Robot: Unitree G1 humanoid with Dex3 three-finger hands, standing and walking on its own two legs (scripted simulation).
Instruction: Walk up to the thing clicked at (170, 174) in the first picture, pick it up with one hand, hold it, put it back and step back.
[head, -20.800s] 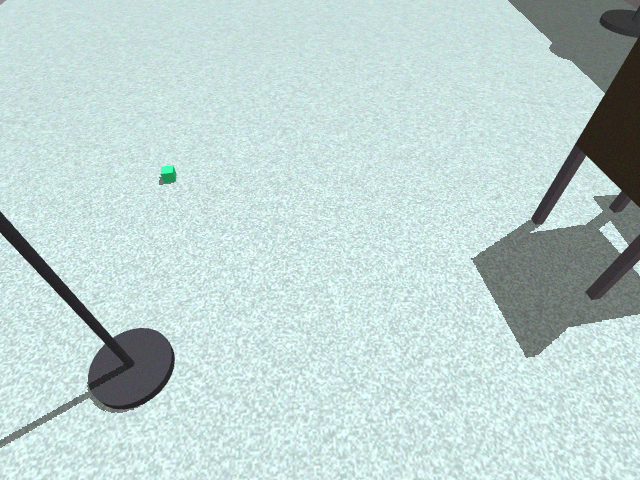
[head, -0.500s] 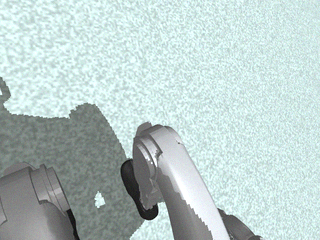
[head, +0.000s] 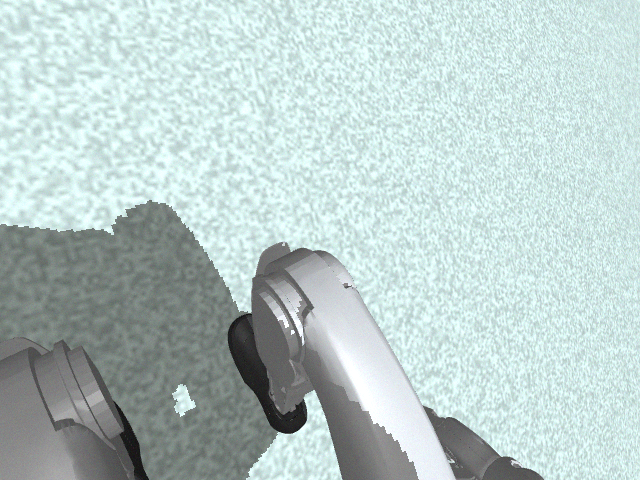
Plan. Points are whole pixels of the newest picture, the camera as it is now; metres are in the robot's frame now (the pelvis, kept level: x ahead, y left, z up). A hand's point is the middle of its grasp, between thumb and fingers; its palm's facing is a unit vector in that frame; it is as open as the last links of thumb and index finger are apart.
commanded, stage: rest palm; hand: left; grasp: from above
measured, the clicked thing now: out of the picture +0.47 +0.30 -0.28
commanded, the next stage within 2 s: close in 0.02 s
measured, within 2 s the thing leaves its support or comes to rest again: leaves its support in 1.94 s
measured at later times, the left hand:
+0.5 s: hand out of the picture +0.45 +0.30 -0.25, palm faces -0.45 -0.11 -0.88, open 11.2 cm
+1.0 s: hand out of the picture +0.45 +0.30 -0.25, palm faces -0.45 -0.12 -0.88, open 8.8 cm
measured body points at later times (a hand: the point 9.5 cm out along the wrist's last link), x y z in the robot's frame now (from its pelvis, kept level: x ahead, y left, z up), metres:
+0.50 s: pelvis -0.01 +0.00 +0.00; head +0.27 +0.12 +0.33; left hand +0.47 +0.30 -0.20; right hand +0.03 -0.25 -0.05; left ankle +0.06 +0.12 -0.27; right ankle +0.11 -0.11 -0.27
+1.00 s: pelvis +0.00 +0.00 +0.00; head +0.28 +0.12 +0.33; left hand +0.47 +0.30 -0.20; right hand +0.04 -0.25 -0.05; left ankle +0.06 +0.12 -0.27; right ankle +0.11 -0.11 -0.27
